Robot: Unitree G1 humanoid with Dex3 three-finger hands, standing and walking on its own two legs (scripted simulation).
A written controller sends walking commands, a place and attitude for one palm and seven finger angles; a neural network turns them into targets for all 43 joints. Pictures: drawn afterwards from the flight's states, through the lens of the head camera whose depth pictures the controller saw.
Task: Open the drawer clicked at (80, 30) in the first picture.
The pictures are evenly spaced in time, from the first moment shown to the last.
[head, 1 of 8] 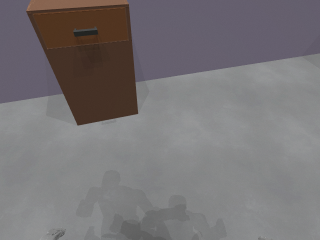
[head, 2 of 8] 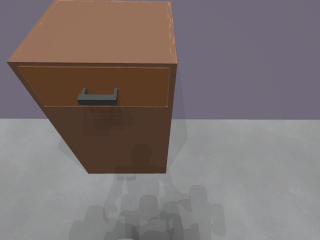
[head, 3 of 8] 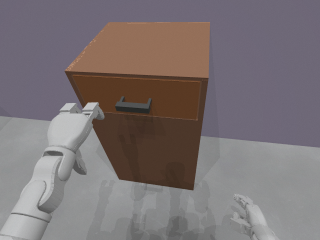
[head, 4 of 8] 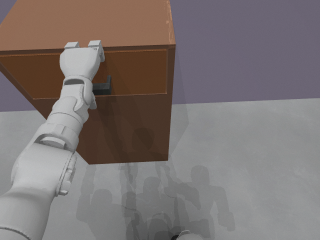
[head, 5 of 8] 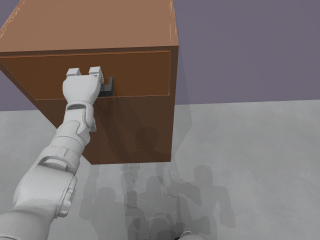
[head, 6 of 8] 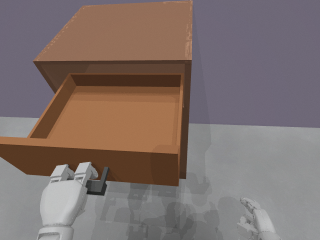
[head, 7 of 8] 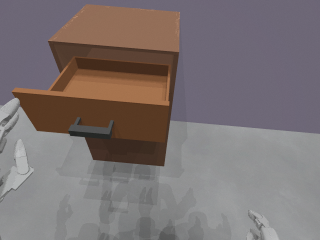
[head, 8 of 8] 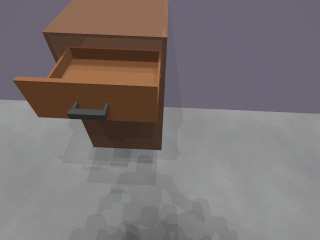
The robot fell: no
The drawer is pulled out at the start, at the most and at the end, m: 0.00 0.30 0.29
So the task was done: yes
